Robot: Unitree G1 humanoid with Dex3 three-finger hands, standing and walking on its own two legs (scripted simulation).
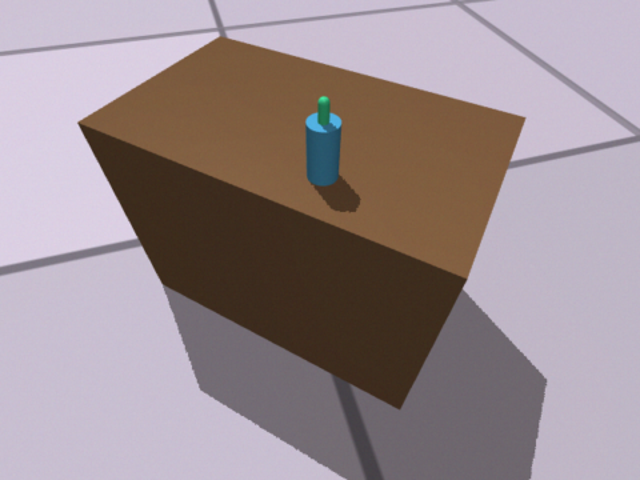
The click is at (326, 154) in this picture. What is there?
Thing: necked bottle
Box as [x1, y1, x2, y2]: [306, 96, 341, 185]
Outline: 324,96 318,100 318,112 310,115 306,119 307,178 311,182 318,185 330,184 336,180 338,175 341,121 336,115 329,112 329,100
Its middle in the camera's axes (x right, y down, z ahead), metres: +0.01 -0.20 +0.77
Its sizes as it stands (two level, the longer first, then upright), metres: 0.068 0.068 0.181
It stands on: a support 0.70 m high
